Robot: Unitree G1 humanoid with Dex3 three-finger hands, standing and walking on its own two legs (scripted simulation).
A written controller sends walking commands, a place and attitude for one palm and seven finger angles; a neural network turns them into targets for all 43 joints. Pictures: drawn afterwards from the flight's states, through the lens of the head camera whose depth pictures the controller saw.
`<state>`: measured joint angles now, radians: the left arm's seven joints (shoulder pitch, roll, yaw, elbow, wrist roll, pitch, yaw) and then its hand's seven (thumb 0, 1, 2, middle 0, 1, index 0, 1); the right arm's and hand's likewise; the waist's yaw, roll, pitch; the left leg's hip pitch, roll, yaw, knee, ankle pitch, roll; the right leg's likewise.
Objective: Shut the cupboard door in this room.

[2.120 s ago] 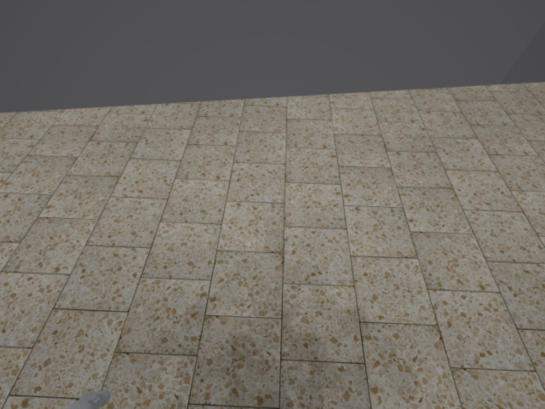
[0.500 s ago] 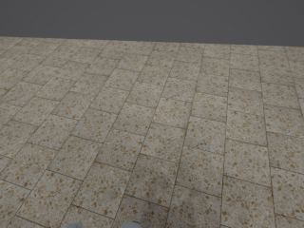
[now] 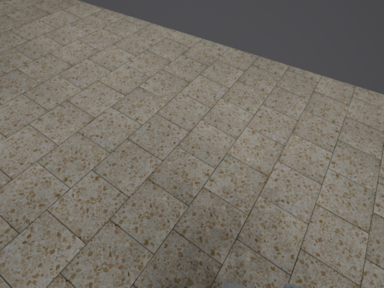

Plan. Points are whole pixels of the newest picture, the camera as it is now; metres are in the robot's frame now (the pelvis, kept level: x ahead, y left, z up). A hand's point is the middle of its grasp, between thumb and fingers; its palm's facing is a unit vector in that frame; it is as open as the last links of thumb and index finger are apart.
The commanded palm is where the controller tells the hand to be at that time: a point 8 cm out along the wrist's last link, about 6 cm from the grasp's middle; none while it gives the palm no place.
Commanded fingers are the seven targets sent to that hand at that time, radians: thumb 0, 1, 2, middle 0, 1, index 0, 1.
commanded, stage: turn or walk to find it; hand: left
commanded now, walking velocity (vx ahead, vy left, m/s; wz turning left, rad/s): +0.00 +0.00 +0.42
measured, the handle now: out of the picture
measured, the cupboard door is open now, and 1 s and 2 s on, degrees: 80 80 80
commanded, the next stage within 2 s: none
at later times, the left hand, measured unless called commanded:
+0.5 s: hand out of the picture +0.02 +0.17 -0.15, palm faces +0.24 -0.94 -0.26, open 7.4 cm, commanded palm none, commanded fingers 0.00 0.90 0.90 -0.20 -0.30 -0.20 -0.30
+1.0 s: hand out of the picture -0.06 +0.24 -0.16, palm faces +0.45 -0.86 -0.23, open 7.4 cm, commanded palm none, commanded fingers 0.00 0.90 0.90 -0.20 -0.30 -0.20 -0.30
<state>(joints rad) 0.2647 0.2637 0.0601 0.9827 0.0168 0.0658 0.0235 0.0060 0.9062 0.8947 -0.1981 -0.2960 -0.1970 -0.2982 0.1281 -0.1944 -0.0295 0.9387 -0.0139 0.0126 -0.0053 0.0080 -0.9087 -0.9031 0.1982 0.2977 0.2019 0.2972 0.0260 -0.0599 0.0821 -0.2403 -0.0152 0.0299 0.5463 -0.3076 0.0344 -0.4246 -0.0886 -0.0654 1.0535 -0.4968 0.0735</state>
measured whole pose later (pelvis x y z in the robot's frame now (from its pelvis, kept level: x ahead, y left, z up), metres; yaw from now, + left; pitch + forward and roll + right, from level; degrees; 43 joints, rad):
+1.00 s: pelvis -0.04 +0.02 +0.01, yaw +25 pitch +0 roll -1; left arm 0.18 0.24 0.07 0.95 0.02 0.06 0.02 0.00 0.91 0.90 -0.20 -0.30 -0.20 -0.30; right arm 0.20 -0.18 -0.04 0.96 -0.02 0.01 -0.01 0.01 -0.91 -0.90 0.20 0.30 0.20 0.30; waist -0.01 -0.03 0.05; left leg -0.22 -0.05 -0.01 0.43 -0.21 0.07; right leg -0.43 -0.08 -0.02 0.99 -0.40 0.10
